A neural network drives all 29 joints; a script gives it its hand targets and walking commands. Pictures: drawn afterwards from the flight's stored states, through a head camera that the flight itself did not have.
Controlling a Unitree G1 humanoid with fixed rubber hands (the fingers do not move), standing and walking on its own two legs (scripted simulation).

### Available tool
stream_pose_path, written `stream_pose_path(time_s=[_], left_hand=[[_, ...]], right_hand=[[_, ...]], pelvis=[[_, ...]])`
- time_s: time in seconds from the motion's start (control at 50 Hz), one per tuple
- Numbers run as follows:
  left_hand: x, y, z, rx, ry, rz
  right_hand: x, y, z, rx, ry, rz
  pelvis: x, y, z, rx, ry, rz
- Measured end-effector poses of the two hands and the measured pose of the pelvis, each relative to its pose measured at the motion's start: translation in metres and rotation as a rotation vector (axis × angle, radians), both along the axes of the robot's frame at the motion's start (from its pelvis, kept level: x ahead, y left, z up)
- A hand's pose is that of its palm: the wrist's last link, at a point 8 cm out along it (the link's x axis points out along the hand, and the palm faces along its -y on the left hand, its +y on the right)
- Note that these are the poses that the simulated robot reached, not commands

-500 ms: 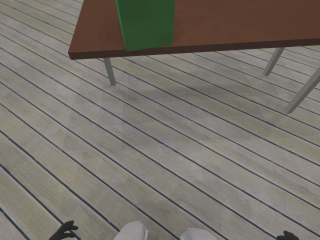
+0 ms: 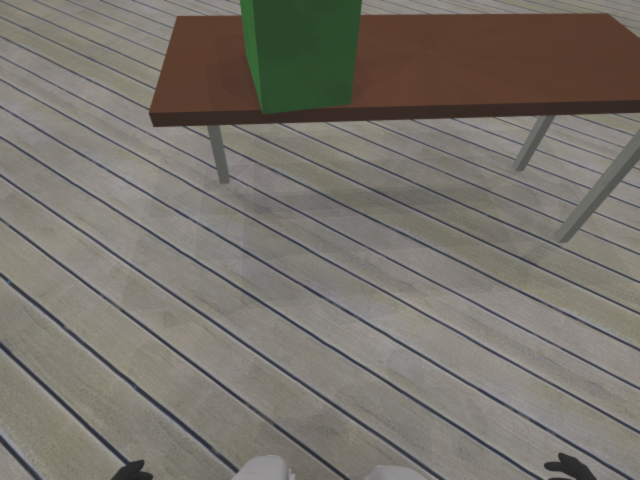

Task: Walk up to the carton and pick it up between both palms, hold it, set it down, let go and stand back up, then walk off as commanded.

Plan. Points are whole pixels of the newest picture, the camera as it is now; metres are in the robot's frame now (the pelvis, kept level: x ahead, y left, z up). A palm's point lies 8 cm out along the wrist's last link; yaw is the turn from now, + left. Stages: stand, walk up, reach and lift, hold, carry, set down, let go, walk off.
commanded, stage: stand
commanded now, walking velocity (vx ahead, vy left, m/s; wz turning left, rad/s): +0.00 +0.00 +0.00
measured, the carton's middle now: (294, 25) +1.05 +0.10 +0.05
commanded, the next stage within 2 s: none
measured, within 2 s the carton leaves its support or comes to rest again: neither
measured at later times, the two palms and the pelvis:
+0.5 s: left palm out of the picture +0.08 +0.28 -0.12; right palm out of the picture +0.10 -0.32 -0.07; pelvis +0.00 -0.01 +0.00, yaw +0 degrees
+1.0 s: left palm out of the picture +0.08 +0.28 -0.11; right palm out of the picture +0.10 -0.32 -0.07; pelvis +0.00 -0.01 +0.00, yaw +0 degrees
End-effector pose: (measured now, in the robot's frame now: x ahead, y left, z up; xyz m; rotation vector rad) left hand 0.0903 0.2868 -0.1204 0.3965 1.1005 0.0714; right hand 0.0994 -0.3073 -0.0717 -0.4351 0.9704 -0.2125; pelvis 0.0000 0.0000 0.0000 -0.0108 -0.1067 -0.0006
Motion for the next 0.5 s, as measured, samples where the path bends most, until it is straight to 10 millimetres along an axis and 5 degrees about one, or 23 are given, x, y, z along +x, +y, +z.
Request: stream_pose_path(time_s=[0.5], left_hand=[[-0.01, -0.01, 0.005, 0.014, 0.022, 0.009]], right_hand=[[-0.001, -0.011, -0.003, 0.023, -0.012, 0.004]], pelvis=[[-0.003, -0.013, 0.002, 0.018, -0.005, 0.0]])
